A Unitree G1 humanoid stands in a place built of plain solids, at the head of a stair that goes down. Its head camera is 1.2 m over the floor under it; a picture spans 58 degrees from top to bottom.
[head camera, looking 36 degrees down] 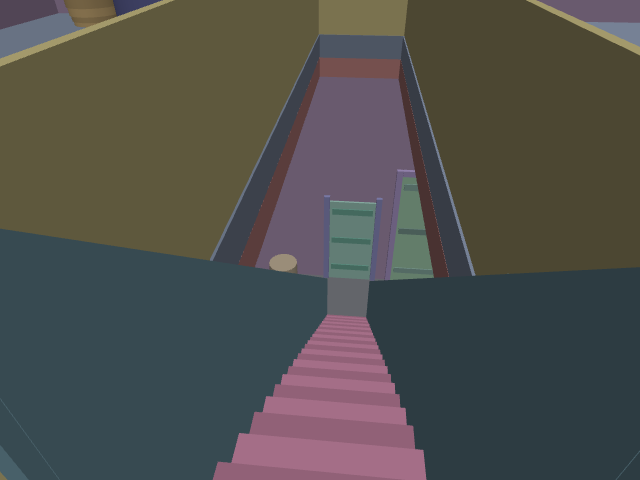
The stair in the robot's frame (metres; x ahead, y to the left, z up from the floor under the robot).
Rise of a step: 0.20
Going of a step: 0.23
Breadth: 0.88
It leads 5 degrees to the right of straight ahead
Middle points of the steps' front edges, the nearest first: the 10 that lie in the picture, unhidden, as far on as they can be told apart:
1.01 -0.04 -0.60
1.23 -0.06 -0.81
1.46 -0.09 -1.01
1.69 -0.11 -1.21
1.92 -0.13 -1.41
2.15 -0.15 -1.61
2.37 -0.17 -1.82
2.60 -0.20 -2.02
2.83 -0.22 -2.22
3.06 -0.24 -2.42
